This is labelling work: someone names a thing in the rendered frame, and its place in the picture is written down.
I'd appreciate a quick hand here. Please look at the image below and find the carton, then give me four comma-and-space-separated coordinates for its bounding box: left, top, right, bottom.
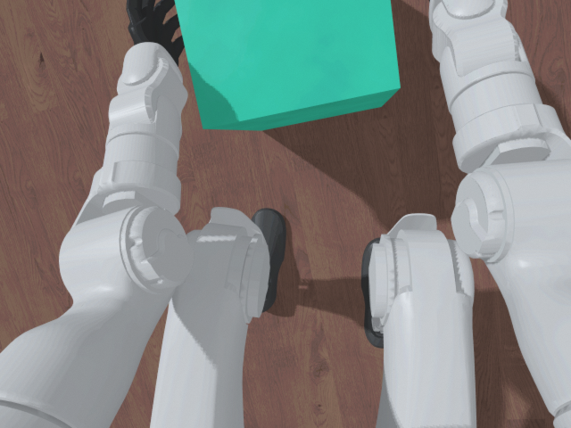
174, 0, 401, 131

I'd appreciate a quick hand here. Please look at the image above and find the left robot forearm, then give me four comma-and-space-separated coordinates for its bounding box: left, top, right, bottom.
71, 42, 188, 228

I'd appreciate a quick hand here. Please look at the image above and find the robot left thigh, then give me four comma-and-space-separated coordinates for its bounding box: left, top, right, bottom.
150, 223, 270, 428

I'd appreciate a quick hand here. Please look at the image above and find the robot right shin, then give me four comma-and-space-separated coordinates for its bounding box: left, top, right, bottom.
371, 213, 475, 333

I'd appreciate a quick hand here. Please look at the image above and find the robot left upper arm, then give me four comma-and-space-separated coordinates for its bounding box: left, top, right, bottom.
0, 204, 194, 428

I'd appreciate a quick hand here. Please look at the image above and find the robot right upper arm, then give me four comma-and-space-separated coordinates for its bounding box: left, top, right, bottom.
451, 159, 571, 428

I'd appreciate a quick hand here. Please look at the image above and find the right robot forearm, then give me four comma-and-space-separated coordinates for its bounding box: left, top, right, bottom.
429, 0, 571, 174

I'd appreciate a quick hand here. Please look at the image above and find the robot left hand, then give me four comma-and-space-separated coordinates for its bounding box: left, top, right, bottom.
126, 0, 185, 66

